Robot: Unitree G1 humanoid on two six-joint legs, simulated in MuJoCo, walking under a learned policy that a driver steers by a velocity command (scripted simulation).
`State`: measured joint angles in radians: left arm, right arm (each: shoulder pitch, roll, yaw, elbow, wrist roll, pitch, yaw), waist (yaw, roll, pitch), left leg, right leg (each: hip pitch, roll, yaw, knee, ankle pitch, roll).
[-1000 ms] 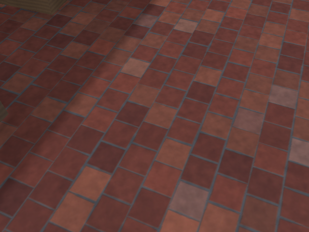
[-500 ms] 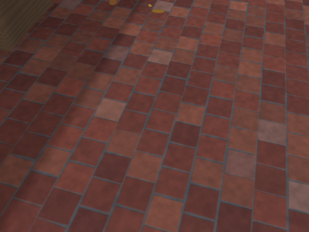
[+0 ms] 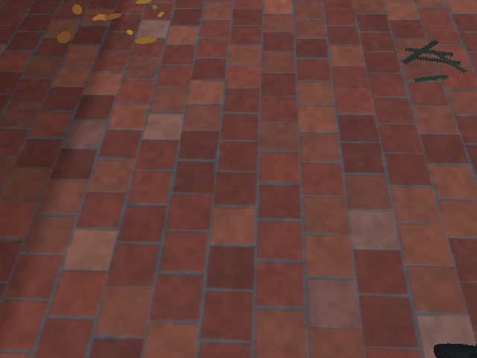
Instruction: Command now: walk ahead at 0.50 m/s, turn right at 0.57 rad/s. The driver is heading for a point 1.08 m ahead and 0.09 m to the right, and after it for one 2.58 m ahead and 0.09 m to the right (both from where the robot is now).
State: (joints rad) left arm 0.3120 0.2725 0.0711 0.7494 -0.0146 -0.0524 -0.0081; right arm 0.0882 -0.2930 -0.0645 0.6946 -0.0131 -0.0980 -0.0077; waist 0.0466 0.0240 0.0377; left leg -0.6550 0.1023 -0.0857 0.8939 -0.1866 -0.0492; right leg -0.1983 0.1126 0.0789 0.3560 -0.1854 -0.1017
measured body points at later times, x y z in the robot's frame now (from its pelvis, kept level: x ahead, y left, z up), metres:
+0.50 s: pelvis +0.28 +0.04 +0.00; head +0.31 +0.04 +0.45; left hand +0.52 +0.24 -0.09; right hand +0.24 -0.24 -0.12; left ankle +0.27 +0.15 -0.75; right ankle +0.33 -0.14 -0.68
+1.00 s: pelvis +0.52 -0.09 +0.00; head +0.54 -0.11 +0.45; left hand +0.64 +0.17 -0.11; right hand +0.61 -0.39 -0.10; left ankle +0.70 +0.04 -0.68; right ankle +0.47 -0.16 -0.75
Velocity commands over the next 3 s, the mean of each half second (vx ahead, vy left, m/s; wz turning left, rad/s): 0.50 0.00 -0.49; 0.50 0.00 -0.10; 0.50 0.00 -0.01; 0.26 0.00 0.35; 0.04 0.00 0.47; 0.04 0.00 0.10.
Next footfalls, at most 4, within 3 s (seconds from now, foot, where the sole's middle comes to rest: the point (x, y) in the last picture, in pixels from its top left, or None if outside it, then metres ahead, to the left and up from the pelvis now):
0.20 left None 0.31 0.14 -0.78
0.70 right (333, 343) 0.50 -0.18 -0.78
1.22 left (279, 229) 0.86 -0.03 -0.78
1.72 right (366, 180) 1.07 -0.34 -0.78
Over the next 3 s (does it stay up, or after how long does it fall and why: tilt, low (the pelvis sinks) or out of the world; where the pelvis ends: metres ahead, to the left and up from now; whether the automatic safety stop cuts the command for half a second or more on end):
stays up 1.04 -0.19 -0.01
